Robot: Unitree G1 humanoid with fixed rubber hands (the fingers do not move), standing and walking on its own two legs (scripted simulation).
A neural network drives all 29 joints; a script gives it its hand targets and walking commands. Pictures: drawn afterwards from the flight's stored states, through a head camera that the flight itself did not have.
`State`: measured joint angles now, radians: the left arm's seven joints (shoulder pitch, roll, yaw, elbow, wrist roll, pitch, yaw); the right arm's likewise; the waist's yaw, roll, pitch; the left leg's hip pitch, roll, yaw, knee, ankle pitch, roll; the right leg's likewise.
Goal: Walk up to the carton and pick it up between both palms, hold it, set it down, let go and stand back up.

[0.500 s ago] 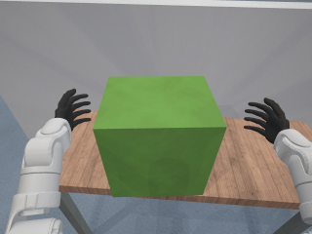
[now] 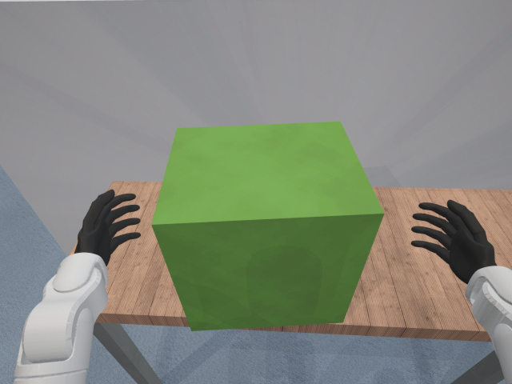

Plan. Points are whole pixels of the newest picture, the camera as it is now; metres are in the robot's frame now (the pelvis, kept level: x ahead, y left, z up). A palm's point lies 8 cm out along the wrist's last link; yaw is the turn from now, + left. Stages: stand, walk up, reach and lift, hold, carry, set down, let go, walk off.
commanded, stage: set down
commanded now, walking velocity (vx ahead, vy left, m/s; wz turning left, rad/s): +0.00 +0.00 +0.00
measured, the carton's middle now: (263, 229) +0.37 +0.00 +0.06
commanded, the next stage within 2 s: let go in 1.64 s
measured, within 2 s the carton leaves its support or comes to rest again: neither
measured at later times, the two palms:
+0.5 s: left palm (100, 335) +0.20 +0.23 +0.05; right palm (458, 328) +0.20 -0.26 +0.05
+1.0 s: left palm (107, 375) +0.17 +0.23 -0.01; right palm (439, 371) +0.17 -0.24 -0.02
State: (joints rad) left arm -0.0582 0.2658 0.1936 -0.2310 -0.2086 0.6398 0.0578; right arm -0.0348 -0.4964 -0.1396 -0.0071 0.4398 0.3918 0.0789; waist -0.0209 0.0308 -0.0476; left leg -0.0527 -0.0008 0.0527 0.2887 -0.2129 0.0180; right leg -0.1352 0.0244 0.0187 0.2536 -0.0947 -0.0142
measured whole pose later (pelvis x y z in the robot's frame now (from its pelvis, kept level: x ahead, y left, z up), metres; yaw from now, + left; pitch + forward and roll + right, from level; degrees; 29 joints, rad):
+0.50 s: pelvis +0.00 -0.01 +0.00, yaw +1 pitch +0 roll -1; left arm 0.33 0.23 0.06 -0.16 -0.16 0.20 0.06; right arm 0.38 -0.36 -0.12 -0.13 0.32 0.12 0.10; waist 0.02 0.02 -0.01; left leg -0.07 0.01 0.04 0.29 -0.21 0.01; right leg -0.15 0.03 0.01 0.25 -0.10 -0.02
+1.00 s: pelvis +0.01 +0.00 +0.00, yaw +2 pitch -3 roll -1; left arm 0.36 0.24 -0.03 0.13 -0.11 0.00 0.07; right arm 0.39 -0.25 -0.07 0.24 0.21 -0.08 0.09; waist 0.02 0.00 0.02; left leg -0.05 0.00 0.02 0.34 -0.25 0.01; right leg -0.11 0.03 -0.01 0.29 -0.13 -0.02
